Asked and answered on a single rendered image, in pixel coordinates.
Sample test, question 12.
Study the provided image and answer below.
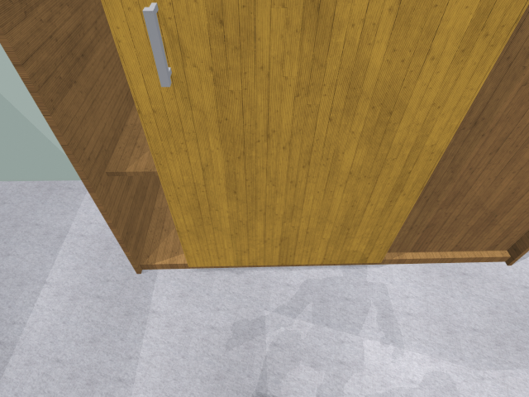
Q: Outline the handle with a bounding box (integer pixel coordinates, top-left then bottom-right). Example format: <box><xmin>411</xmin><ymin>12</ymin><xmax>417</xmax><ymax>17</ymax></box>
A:
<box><xmin>143</xmin><ymin>2</ymin><xmax>172</xmax><ymax>87</ymax></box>

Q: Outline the wardrobe door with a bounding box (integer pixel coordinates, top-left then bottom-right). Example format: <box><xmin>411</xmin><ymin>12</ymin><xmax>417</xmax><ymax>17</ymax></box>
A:
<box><xmin>101</xmin><ymin>0</ymin><xmax>529</xmax><ymax>267</ymax></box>
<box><xmin>387</xmin><ymin>5</ymin><xmax>529</xmax><ymax>253</ymax></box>

